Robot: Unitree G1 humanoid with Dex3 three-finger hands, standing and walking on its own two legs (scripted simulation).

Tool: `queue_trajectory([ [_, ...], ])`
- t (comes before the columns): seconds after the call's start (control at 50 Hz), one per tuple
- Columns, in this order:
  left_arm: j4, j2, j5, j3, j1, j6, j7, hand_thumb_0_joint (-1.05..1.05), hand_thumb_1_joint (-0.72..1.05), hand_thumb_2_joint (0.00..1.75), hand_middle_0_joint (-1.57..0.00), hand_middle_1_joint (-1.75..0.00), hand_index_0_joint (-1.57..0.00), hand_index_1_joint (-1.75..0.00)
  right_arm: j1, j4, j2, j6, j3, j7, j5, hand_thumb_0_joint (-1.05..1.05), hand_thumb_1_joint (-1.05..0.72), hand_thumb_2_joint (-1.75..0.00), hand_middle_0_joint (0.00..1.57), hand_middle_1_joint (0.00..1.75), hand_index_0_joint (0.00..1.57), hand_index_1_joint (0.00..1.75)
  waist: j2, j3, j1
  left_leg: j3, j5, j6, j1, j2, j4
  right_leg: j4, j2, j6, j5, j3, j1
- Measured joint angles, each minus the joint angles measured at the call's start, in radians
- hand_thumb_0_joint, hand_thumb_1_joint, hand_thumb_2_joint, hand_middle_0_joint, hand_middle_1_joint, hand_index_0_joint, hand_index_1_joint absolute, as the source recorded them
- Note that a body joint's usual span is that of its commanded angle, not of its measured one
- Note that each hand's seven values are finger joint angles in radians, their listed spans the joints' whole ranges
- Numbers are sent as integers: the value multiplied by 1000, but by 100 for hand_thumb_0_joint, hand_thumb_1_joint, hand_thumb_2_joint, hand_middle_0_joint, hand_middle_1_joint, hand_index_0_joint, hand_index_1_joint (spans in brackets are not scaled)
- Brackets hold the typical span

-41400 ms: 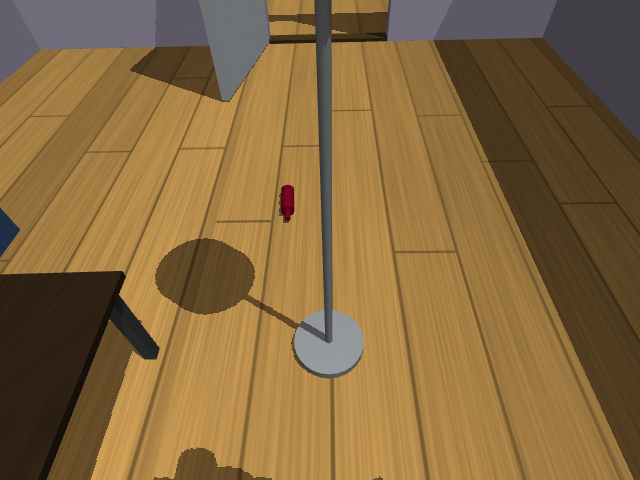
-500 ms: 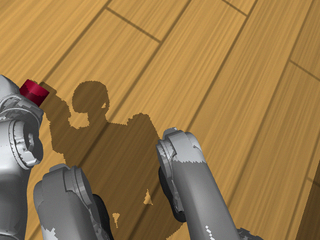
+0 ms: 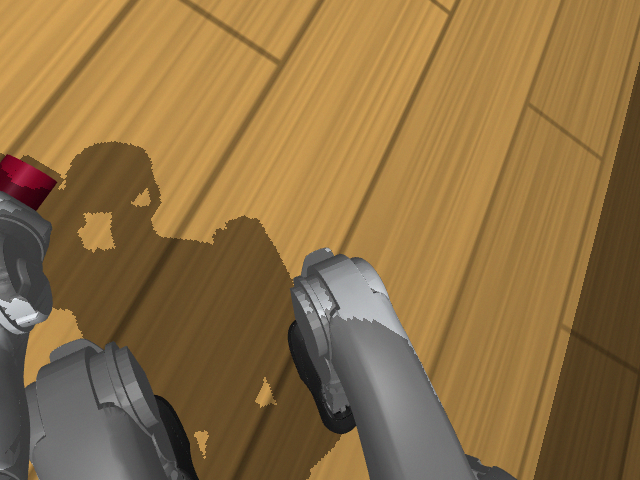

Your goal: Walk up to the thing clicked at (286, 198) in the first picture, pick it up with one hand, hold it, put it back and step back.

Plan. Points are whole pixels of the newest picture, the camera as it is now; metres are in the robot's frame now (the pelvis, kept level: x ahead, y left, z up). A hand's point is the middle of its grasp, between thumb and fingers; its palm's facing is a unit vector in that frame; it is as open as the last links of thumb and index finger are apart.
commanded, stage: rest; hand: left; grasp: from above
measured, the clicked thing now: out of the picture +0.47 +0.28 -0.23
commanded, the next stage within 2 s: open in 1.40 s
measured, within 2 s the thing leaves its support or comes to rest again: rests again in 0.88 s
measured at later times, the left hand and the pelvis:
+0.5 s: hand (2, 218) +0.49 +0.25 -0.23, palm faces -0.30 -0.32 -0.90, open 8.9 cm; pelvis +0.00 +0.00 +0.00, yaw -2 degrees
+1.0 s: hand (7, 219) +0.49 +0.25 -0.24, palm faces -0.30 -0.32 -0.90, open 8.8 cm; pelvis -0.01 +0.01 +0.00, yaw -4 degrees
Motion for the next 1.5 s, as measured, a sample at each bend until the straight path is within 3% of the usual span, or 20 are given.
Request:
queue_trajectory([
  [0.24,-10,59,-2,-6,18,-24,-8,1,14,37,-83,-44,-82,-40,3,-44,-12,0,45,26,1,1,-92,-90,20,30,20,30,-13,49,-26,-21,-4,3,4,3,9,-10,7,6,6,-18,12],
  [0.62,20,113,-3,-36,7,-46,45,1,17,32,-85,-39,-84,-36,-13,-72,-31,-33,88,46,-7,0,-92,-90,20,30,20,30,-58,88,-55,-52,-12,6,16,1,19,-26,9,10,4,-46,45],
  [0.86,20,146,-23,-41,3,-35,53,2,18,29,-86,-39,-84,-35,-6,-95,-35,-35,121,60,-8,0,-92,-90,20,30,20,30,-69,113,-73,-63,-5,11,19,-1,15,-43,10,13,12,-57,58],
  [1.5,19,215,-60,-87,-19,-30,39,2,20,23,-89,-34,-88,-30,-19,-143,-44,-46,190,28,-6,0,-92,-90,20,30,20,30,-102,166,-106,-85,6,14,34,-2,8,-69,13,19,28,-77,89],
])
